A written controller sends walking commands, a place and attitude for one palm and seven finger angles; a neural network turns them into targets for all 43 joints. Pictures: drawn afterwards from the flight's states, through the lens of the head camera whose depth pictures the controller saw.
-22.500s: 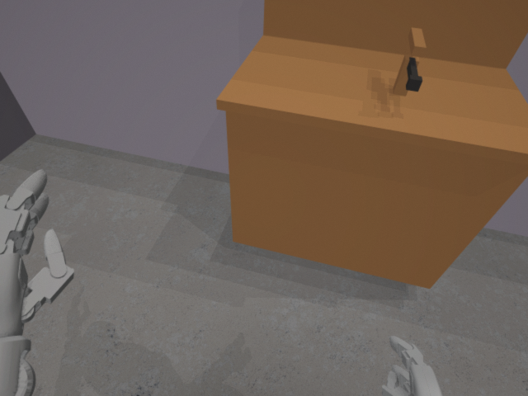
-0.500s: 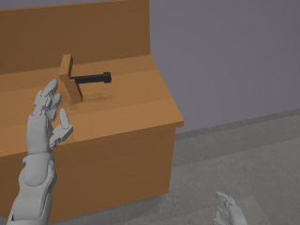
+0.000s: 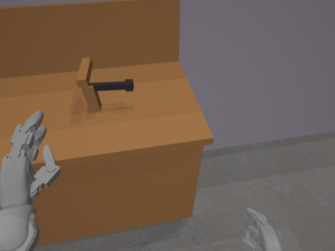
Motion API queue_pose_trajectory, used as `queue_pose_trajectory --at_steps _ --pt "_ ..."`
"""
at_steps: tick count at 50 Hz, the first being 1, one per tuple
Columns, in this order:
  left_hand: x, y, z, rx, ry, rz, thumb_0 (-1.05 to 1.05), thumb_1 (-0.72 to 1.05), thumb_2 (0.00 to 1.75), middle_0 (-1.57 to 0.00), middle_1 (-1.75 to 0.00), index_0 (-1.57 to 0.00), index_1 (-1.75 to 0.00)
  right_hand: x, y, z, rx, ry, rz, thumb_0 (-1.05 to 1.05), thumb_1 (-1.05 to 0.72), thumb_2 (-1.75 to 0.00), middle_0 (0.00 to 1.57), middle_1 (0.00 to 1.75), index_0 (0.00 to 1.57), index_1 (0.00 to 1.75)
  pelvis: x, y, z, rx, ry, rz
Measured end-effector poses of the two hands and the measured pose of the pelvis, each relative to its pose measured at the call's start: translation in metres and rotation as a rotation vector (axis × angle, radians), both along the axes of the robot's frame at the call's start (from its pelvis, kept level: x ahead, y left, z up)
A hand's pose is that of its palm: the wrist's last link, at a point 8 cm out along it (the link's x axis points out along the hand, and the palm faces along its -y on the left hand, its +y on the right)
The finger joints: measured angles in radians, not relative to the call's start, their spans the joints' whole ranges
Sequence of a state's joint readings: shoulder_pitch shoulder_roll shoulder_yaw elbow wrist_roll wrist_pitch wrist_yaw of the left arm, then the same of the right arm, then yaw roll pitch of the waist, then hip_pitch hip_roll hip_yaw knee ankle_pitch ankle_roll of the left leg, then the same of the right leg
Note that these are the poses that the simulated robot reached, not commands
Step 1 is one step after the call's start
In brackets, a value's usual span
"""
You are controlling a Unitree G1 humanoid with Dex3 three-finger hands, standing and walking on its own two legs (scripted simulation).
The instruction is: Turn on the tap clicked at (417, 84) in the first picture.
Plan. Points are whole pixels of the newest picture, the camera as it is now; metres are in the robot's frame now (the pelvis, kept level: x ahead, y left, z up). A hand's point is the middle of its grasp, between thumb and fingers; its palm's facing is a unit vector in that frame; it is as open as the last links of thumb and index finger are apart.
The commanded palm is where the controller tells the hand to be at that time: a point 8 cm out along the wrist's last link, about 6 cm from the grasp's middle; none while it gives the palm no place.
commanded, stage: draw the hand back beside the body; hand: left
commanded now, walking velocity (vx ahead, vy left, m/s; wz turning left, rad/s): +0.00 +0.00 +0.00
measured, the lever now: (129, 85) +0.55 +0.22 +0.11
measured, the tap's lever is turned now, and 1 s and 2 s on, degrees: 84 84 84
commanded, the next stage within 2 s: step back with the hand held close in 0.12 s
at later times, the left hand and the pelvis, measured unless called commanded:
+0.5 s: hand (64, 174) +0.20 +0.23 +0.15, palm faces +0.35 -0.83 -0.43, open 7.4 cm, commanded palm +0.14 +0.28 +0.17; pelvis -0.02 +0.00 -0.01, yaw -1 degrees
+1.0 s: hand (34, 195) +0.15 +0.26 +0.15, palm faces +0.44 -0.79 -0.43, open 7.4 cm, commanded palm +0.09 +0.30 +0.17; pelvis -0.07 +0.02 -0.03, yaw -1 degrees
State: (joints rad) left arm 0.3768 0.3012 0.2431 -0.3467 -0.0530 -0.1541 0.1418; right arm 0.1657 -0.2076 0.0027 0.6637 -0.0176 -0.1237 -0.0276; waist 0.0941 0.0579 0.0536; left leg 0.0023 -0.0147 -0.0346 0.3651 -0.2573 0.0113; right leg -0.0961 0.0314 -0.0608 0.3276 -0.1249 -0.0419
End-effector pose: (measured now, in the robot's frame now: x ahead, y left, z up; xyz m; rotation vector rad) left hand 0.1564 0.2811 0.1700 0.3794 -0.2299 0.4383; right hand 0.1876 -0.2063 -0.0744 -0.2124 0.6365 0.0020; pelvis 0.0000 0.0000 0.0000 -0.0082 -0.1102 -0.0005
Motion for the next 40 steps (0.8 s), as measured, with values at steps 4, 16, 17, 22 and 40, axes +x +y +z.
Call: queue_pose_trajectory --at_steps 4,16,17,22,40 --pt "0.003 -0.003 0.001 -0.003 -0.009 0.001 0.01 0.9 0.9 -0.21 -0.3 -0.21 -0.3 -0.003 0.0 -0.002 0.004 0.0 0.002 0.01 -0.91 -0.9 0.2 0.3 0.2 0.3 -0.002 -0.002 0.0 0.002 -0.002 0.001" --pt "0.004 -0.011 0.005 0.048 0.007 -0.035 0.01 0.89 0.9 -0.21 -0.3 -0.21 -0.3 -0.019 -0.015 -0.005 0.016 0.013 -0.047 0.01 -0.9 -0.9 0.2 0.3 0.2 0.3 -0.007 -0.008 -0.001 -0.001 0.028 -0.006" --pt "0.005 -0.01 0.005 0.06 0.015 -0.034 0.01 0.89 0.9 -0.21 -0.3 -0.21 -0.3 -0.022 -0.017 -0.005 0.012 0.019 -0.057 0.01 -0.9 -0.9 0.2 0.3 0.2 0.3 -0.009 -0.008 -0.002 -0.003 0.041 -0.006" --pt "0.005 -0.008 -0.002 0.089 0.068 -0.053 0.01 0.89 0.9 -0.21 -0.3 -0.21 -0.3 -0.039 -0.031 -0.01 -0.023 0.065 -0.115 0.01 -0.9 -0.9 0.2 0.3 0.2 0.3 -0.017 -0.002 -0.004 -0.003 0.09 -0.01" --pt "-0.033 0.015 -0.006 0.148 0.077 -0.023 0.01 0.89 0.9 -0.21 -0.3 -0.21 -0.3 -0.083 -0.012 -0.029 -0.037 0.113 -0.157 0.01 -0.91 -0.9 0.2 0.3 0.2 0.3 -0.054 0.021 -0.017 0.02 0.11 -0.023"
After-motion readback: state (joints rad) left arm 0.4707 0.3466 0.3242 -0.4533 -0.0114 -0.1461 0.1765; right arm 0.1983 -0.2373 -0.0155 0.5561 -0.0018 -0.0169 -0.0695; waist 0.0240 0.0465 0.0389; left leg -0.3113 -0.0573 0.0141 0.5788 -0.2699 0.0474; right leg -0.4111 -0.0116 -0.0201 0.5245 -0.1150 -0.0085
